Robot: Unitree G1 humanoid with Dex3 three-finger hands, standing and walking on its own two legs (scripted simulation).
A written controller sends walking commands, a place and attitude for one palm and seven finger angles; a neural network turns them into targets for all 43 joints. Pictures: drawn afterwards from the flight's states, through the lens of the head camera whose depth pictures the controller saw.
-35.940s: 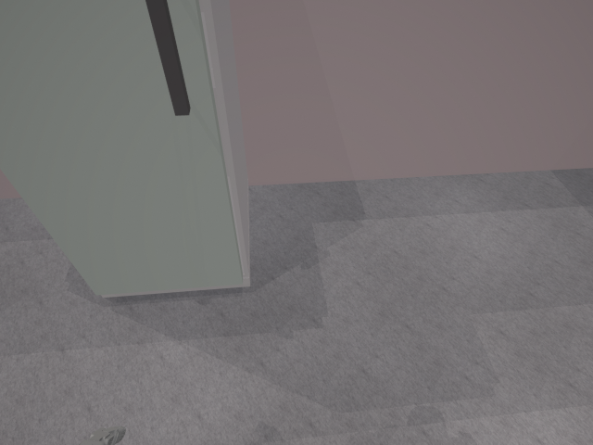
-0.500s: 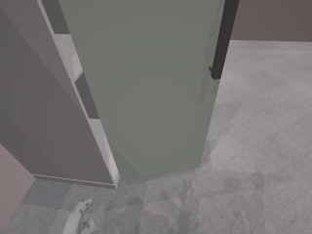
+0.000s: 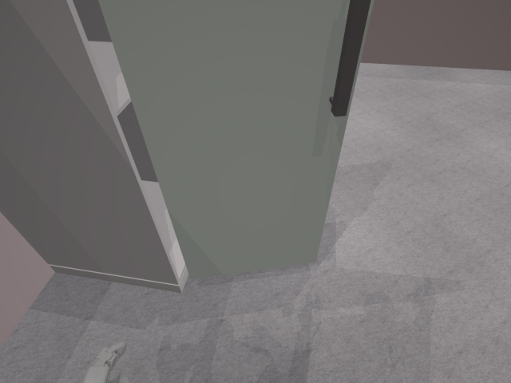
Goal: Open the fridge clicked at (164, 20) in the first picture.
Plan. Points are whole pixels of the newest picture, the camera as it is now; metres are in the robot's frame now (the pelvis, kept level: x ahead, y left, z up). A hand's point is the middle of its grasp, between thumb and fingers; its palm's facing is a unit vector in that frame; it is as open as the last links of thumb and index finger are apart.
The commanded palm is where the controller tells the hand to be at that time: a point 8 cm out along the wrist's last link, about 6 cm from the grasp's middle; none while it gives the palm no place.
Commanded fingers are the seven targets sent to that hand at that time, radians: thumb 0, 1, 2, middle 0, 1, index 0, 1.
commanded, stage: stop stepping back and stand still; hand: right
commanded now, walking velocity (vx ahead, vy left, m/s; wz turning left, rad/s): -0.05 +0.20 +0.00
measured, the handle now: (346, 44) +0.71 -0.15 +0.24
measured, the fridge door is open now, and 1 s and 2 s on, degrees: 72 72 72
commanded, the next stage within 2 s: let the arm hang, fingers relaxed in 0.62 s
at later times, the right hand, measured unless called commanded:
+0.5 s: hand (501, 265) +0.24 -0.27 +0.15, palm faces +0.43 +0.80 -0.40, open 7.4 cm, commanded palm +0.18 -0.30 +0.20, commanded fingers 0.00 -0.90 -0.90 0.20 0.30 0.20 0.30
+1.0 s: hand out of the picture +0.09 -0.20 -0.14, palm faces -0.06 +0.97 -0.23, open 7.4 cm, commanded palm none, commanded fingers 0.00 -0.90 -0.90 0.20 0.30 0.20 0.30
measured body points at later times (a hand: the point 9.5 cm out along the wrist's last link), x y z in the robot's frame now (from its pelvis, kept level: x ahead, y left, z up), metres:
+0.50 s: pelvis +0.03 -0.01 +0.02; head +0.04 -0.01 +0.47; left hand +0.20 +0.24 -0.06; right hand +0.21 -0.31 +0.18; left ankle +0.03 +0.09 -0.72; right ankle +0.02 -0.11 -0.72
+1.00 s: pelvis +0.00 -0.02 +0.01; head +0.01 -0.02 +0.46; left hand +0.09 +0.25 -0.11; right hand +0.10 -0.25 -0.12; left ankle +0.03 +0.09 -0.72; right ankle +0.02 -0.11 -0.72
